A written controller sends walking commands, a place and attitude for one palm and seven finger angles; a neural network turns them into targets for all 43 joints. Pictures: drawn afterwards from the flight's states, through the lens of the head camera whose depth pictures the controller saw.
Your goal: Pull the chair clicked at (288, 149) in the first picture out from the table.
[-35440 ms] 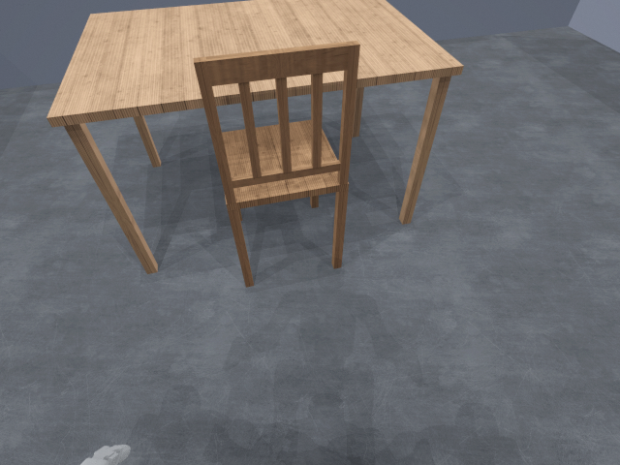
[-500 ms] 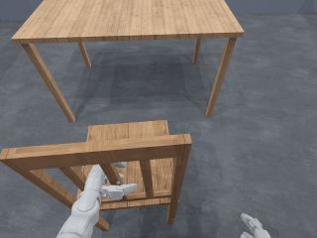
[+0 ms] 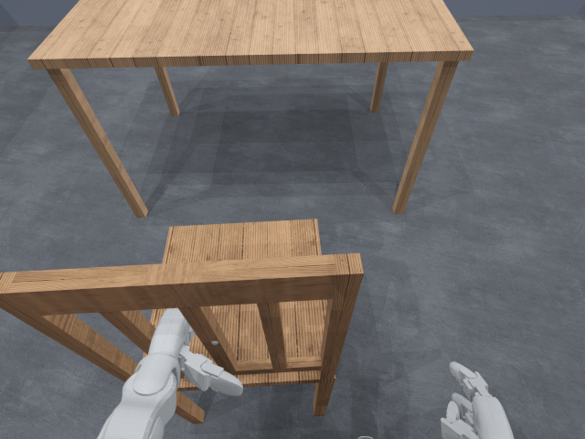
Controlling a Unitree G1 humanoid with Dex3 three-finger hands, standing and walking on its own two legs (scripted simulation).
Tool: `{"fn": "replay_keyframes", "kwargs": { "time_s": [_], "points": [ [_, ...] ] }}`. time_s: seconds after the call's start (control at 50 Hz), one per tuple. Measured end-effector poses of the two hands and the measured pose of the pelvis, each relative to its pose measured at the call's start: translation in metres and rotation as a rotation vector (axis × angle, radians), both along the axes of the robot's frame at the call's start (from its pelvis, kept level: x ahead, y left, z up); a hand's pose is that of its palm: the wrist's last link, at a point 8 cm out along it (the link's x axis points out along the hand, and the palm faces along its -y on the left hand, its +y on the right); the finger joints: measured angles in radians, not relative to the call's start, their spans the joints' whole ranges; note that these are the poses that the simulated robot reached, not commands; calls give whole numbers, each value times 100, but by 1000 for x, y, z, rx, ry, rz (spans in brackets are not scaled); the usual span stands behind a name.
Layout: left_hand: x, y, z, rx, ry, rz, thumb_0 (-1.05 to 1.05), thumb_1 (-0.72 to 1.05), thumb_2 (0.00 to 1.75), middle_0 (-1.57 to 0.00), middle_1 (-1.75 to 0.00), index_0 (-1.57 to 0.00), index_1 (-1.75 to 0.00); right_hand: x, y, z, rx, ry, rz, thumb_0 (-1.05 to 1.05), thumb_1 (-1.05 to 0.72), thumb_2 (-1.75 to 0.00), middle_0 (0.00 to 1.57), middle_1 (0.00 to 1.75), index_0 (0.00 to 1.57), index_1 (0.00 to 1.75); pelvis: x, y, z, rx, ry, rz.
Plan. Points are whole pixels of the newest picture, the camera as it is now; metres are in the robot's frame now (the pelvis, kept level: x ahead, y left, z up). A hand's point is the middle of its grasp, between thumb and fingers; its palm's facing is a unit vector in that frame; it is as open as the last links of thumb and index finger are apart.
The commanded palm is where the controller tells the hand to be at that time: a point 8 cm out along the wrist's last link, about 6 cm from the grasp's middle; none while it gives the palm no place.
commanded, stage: draw the fingers out of the gap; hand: left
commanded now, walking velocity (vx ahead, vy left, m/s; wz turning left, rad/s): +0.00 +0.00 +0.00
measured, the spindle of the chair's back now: (213, 339) +0.27 +0.13 -0.05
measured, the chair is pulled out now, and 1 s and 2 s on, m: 0.61 0.61 0.61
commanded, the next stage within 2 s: draw the hand back to the body in 0.82 s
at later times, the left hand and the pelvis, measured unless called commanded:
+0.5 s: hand (204, 402) +0.18 +0.12 -0.03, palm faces -0.04 -0.99 -0.14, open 17.5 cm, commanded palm +0.17 +0.17 -0.02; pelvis +0.00 +0.00 -0.01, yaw +1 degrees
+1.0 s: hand out of the picture +0.13 +0.12 -0.03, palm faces +0.00 -1.00 -0.06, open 17.5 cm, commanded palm +0.10 +0.18 +0.00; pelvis -0.01 +0.01 -0.03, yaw +1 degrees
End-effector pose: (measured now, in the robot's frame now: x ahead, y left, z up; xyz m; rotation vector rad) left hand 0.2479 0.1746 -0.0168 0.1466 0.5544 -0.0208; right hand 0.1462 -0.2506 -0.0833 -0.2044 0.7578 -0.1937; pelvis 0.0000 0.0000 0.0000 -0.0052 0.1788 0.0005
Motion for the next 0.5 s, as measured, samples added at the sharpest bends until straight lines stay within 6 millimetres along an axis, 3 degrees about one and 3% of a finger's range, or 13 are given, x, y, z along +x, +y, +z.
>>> {"fn": "replay_keyframes", "kwargs": {
  "time_s": [0.14, 0.34, 0.5],
  "points": [
    [-7, 0, -2, 6, 8, 4, -2, -54, 20, -2, -3, -2, -4, 2, 0, -2, 0, 0, 1, 1, -90, -90, 20, 30, 20, 30, 4, -1, -3, 0, 11, 1],
    [-56, 0, -4, 9, 40, 16, -2, -54, 20, -1, 0, -1, -1, 6, 6, -1, 0, -32, 8, 1, -90, -90, 20, 30, 20, 30, 4, 0, -8, -4, 14, 7],
    [-78, 2, 1, 6, 16, 17, -2, -54, 20, -1, 0, -1, 0, 13, 16, 1, -1, -86, 30, 1, -90, -90, 20, 30, 20, 30, -2, 3, -14, -10, 11, 19]
  ]
}}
